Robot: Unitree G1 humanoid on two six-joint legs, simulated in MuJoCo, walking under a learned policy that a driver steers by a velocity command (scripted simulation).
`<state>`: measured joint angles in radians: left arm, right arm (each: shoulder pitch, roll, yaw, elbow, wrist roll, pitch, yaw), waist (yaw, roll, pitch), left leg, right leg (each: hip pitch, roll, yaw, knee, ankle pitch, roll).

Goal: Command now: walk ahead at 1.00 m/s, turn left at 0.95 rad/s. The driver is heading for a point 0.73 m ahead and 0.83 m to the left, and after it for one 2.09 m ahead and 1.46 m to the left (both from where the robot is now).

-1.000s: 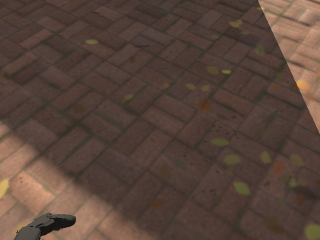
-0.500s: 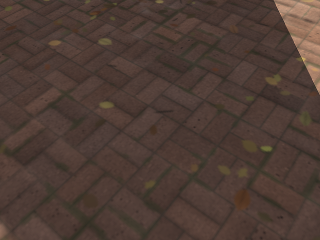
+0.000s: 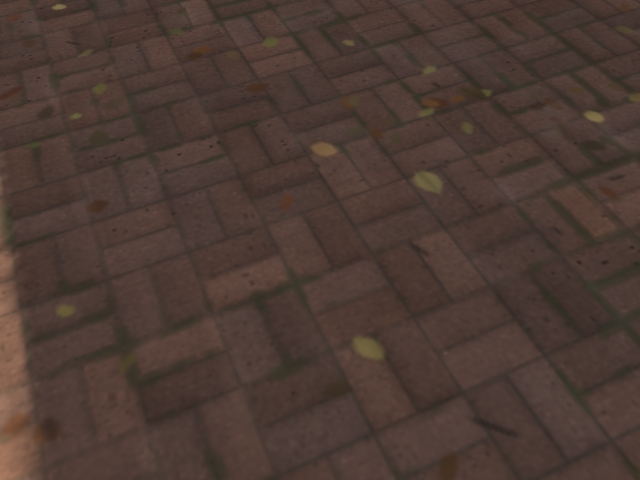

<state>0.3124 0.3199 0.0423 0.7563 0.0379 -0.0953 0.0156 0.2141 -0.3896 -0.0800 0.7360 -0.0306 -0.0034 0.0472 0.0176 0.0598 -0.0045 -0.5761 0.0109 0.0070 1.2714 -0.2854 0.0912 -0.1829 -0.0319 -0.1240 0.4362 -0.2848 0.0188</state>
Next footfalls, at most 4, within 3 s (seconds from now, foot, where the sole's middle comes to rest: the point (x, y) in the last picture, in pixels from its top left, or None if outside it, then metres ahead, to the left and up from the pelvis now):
0.26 left None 0.41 0.07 -0.77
0.64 right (327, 329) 0.85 0.06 -0.77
1.10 left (210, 379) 0.72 0.32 -0.77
1.52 right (91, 265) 1.05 0.68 -0.77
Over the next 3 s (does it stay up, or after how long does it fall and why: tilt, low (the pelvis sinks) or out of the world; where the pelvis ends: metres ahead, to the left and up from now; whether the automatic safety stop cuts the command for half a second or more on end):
stays up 1.09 0.87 0.01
